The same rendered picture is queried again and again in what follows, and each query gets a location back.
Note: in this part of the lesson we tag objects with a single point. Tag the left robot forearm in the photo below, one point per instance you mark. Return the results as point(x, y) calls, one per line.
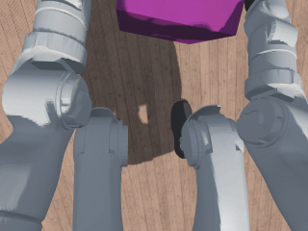
point(58, 38)

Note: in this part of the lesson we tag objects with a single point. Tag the robot thigh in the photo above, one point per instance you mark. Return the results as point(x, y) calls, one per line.
point(221, 190)
point(97, 176)

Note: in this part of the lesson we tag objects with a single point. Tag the robot right upper arm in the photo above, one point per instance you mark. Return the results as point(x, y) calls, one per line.
point(275, 134)

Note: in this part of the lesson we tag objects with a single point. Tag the robot left upper arm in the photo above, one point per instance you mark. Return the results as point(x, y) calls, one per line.
point(44, 107)

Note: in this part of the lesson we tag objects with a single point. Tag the carton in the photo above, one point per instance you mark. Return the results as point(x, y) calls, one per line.
point(185, 21)

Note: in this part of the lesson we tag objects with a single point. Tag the left robot thigh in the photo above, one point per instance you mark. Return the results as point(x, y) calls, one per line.
point(97, 176)

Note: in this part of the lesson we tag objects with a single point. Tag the right robot thigh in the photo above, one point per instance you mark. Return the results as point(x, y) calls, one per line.
point(221, 190)

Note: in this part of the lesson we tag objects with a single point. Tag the robot right hand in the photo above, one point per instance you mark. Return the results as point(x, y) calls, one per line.
point(247, 4)

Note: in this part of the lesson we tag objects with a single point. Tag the right robot forearm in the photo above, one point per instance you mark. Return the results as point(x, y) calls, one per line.
point(271, 40)

